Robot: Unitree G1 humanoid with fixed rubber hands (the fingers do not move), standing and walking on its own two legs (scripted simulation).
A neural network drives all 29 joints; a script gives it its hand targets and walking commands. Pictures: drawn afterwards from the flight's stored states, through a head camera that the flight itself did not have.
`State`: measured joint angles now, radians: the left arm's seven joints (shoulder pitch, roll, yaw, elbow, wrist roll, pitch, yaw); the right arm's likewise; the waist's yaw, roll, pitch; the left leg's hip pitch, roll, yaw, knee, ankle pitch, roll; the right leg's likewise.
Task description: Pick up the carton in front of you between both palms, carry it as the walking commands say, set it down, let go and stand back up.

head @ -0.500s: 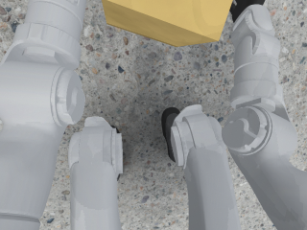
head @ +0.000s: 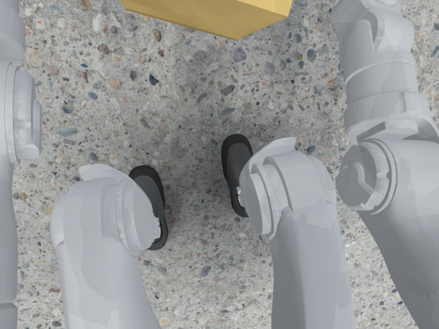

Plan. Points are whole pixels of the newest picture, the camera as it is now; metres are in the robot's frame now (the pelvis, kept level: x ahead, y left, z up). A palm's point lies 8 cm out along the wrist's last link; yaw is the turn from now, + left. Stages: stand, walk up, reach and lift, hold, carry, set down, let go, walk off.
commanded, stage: set down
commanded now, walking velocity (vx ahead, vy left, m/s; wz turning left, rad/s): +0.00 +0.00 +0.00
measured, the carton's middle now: out of the picture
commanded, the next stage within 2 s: let go in 0.90 s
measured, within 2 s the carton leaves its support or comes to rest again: neither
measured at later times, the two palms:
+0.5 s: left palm out of the picture +0.64 +0.15 +0.02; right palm out of the picture +0.52 -0.22 +0.02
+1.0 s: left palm out of the picture +0.63 +0.16 +0.16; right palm out of the picture +0.52 -0.21 +0.16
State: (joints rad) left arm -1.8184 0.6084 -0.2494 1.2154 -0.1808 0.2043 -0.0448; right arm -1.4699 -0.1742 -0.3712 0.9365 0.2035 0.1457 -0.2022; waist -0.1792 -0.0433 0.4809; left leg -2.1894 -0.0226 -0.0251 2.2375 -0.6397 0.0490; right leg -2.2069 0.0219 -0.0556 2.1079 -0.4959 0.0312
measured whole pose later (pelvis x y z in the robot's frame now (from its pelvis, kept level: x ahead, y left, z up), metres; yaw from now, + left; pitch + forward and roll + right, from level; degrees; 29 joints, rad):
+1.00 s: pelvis +0.04 +0.01 +0.26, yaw +3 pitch +46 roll -3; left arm -1.46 0.46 0.15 1.09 0.13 0.28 -0.13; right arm -1.05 -0.01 -0.50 0.57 -0.05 0.28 -0.13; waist -0.20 0.04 0.02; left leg -1.62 -0.06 -0.04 1.19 -0.38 0.03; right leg -1.63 0.02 0.01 1.10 -0.28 0.03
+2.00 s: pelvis +0.15 +0.00 +0.40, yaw +3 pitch +3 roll -1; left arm 0.18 0.20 0.05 0.48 0.01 0.05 -0.02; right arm 0.22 -0.21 -0.03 0.43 0.02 0.06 0.07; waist -0.02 0.00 0.04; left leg -0.19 -0.03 -0.04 0.45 -0.31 0.02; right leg -0.24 0.03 0.05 0.44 -0.24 0.00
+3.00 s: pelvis +0.16 -0.02 +0.39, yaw +5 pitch +0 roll +0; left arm 0.18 0.32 0.05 0.78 0.03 0.01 0.02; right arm 0.17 -0.35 -0.02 0.76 -0.04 0.00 -0.03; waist 0.01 0.05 0.01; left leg -0.14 -0.01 -0.08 0.49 -0.35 -0.01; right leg -0.20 0.04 0.00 0.50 -0.30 -0.04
